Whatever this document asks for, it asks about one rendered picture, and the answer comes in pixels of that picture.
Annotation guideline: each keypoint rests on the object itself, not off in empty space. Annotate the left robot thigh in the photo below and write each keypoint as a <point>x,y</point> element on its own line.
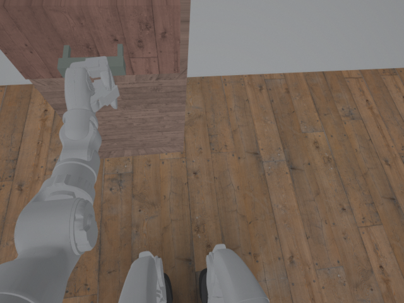
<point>144,278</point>

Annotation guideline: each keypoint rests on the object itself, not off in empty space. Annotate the left robot upper arm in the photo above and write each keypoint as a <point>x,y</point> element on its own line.
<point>51,236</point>

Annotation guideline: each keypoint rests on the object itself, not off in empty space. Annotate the cabinet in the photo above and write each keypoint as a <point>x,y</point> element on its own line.
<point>150,114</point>

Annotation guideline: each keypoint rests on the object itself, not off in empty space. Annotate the handle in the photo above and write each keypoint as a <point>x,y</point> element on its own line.
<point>116,63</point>

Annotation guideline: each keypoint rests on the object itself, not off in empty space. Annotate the left robot hand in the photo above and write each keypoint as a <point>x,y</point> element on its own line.
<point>78,87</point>

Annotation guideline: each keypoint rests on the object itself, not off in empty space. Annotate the drawer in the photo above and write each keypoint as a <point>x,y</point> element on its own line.
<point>33,33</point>

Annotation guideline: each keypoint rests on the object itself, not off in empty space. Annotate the left robot shin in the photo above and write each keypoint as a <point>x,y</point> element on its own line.
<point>161,294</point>

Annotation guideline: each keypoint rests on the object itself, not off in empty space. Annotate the robot left forearm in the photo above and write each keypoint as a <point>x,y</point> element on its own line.
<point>76,170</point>

